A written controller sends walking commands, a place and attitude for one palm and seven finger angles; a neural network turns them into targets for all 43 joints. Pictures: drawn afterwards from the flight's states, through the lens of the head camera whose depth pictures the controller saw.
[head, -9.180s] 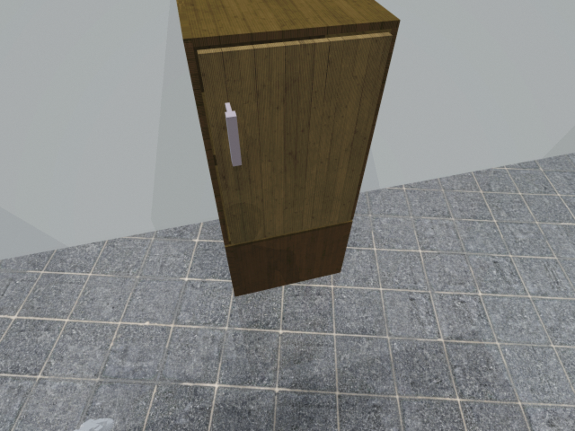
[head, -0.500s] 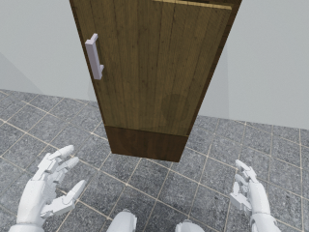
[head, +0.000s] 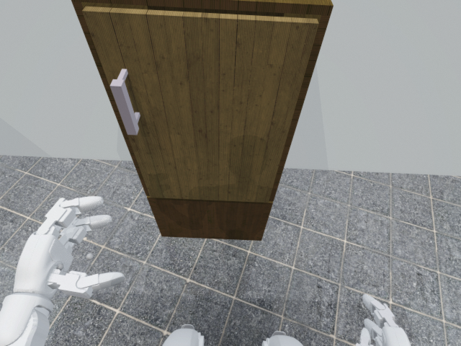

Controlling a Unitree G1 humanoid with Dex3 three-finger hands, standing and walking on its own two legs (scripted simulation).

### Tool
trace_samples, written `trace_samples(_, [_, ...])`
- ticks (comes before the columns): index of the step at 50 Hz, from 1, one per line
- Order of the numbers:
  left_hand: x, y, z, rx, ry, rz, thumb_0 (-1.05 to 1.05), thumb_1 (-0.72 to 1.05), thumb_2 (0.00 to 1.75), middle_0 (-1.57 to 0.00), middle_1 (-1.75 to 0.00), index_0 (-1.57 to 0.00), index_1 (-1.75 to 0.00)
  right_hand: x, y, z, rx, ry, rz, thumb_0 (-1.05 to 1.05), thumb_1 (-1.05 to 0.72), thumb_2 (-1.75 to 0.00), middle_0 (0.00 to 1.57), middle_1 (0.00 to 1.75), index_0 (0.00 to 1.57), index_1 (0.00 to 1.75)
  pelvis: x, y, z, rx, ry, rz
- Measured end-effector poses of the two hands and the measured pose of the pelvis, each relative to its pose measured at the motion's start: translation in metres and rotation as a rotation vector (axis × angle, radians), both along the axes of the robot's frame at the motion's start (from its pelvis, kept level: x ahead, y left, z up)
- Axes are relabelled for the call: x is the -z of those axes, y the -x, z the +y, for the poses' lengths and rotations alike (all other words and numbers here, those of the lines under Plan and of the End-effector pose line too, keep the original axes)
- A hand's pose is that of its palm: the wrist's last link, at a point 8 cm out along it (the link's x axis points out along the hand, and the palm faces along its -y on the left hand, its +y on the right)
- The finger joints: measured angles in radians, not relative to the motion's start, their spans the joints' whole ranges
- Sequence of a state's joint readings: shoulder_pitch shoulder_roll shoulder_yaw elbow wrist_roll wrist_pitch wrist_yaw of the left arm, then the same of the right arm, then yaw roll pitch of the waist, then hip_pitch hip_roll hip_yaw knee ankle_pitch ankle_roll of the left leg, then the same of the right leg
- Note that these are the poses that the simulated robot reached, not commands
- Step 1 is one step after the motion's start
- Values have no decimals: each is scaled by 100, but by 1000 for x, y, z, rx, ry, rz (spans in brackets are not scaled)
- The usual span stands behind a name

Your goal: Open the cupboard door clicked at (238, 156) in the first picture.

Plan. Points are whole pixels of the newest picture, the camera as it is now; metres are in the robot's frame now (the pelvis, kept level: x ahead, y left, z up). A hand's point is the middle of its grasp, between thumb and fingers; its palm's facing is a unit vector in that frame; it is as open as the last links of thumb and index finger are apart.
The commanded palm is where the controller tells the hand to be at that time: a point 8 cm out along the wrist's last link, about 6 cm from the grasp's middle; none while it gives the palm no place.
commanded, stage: raise the hand with hooked fingers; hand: left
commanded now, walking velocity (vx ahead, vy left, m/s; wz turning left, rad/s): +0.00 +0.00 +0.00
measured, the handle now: (128, 103) +0.56 +0.25 +0.08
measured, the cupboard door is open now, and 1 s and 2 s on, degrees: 0 0 0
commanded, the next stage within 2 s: move the hooked fingers beside the handle in 1.06 s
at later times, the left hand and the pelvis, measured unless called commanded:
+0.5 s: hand (62, 210) +0.29 +0.27 +0.10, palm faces +0.03 -1.00 -0.04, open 14.0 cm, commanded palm +0.27 +0.32 +0.10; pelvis +0.01 +0.00 +0.02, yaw +0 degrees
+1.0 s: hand (69, 200) +0.31 +0.26 +0.11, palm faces +0.03 -1.00 -0.04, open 14.0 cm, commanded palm +0.28 +0.31 +0.10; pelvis +0.01 -0.01 +0.03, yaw +0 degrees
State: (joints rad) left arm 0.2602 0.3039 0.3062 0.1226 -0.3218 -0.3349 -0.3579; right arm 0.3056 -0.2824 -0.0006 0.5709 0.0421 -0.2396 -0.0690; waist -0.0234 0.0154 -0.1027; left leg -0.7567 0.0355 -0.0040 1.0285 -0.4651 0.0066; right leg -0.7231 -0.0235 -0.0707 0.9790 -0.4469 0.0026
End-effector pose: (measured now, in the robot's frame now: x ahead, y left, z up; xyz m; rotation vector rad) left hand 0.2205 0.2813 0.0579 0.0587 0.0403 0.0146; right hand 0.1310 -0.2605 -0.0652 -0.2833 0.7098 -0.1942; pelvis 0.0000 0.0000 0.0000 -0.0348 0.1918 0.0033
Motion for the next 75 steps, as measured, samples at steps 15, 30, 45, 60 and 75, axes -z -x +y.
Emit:
trace_samples(15, [-26, -28, 28, -21, 10, -19, -1, -43, 32, -30, -116, -30, -115, -21, -46, 33, -93, -48, -85, 1, -90, -90, 20, 30, 20, 30, -13, -10, 3, -7, 5, -31])
trace_samples(30, [-50, -62, 48, -19, 20, -34, -1, -50, 30, -30, -120, -30, -120, -18, -28, 18, -52, -30, 1, 1, -90, -90, 20, 30, 20, 30, -22, -15, 0, -1, -1, -43])
trace_samples(45, [-46, -65, 35, -14, 25, -32, -1, -50, 30, -30, -120, -30, -120, -19, -11, 2, -7, -23, 31, 1, -90, -90, 20, 30, 20, 30, -25, -13, -5, 12, -11, -47])
trace_samples(60, [-51, -59, 31, -18, 24, -33, -1, -50, 30, -30, -120, -30, -120, -18, -21, 6, -31, -49, -1, 1, -90, -90, 20, 30, 20, 30, -25, -10, -10, 7, -16, -57])
trace_samples(75, [-48, -110, 37, 2, 40, -23, -1, -50, 30, -30, -120, -30, -120, -8, 3, -8, 7, -6, 92, 1, -90, -90, 20, 30, 20, 30, -21, -5, -12, 10, -13, -24])
